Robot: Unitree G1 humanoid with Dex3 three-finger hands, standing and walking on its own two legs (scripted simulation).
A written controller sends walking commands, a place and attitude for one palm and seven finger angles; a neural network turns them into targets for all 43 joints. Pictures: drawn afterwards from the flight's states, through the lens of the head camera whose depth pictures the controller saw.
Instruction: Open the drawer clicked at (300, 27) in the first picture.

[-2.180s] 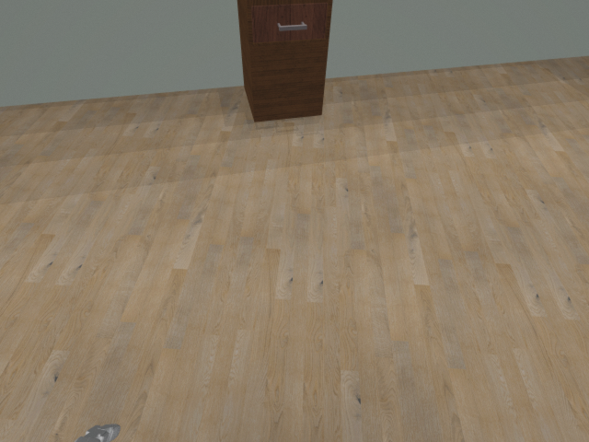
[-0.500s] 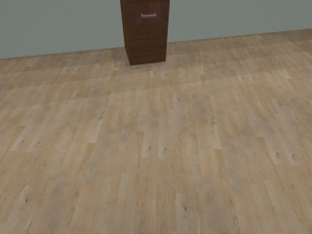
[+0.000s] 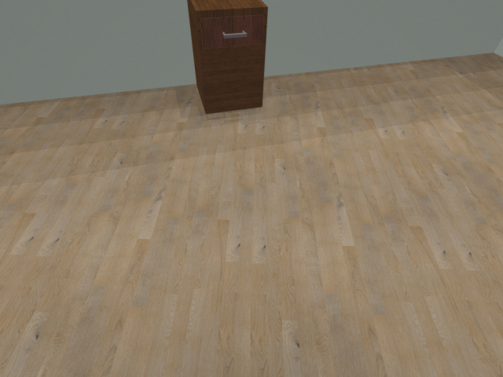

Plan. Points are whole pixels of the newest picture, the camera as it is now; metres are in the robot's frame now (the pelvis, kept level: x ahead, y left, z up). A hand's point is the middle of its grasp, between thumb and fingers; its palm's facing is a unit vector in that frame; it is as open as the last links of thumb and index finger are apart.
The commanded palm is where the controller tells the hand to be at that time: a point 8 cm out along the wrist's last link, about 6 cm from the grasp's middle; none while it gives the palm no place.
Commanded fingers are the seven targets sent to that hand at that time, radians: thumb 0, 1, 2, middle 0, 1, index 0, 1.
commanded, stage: walk to a spot facing it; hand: left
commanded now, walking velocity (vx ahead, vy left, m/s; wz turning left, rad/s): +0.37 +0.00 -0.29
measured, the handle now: (234, 34) +2.01 +0.23 -0.22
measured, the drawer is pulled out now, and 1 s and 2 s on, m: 0.00 0.00 0.00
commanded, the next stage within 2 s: none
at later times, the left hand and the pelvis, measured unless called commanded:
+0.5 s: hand out of the picture +0.03 +0.14 -0.17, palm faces -0.01 -0.99 -0.11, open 7.4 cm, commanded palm none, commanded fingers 0.00 0.90 0.90 -0.20 -0.30 -0.20 -0.30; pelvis +0.16 +0.00 -0.01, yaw -7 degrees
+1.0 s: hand (200, 218) +0.53 +0.17 -0.17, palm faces -0.22 -0.96 -0.14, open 7.4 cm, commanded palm none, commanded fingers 0.00 0.90 0.90 -0.20 -0.30 -0.20 -0.30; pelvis +0.39 +0.03 +0.00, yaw -12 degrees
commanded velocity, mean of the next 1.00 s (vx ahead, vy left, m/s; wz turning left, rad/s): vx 0.38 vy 0.00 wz -0.15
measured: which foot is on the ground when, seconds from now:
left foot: down 0.00-0.20, up 0.22-0.56, down 0.58-1.00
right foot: down 0.00-0.58, up 0.60-1.00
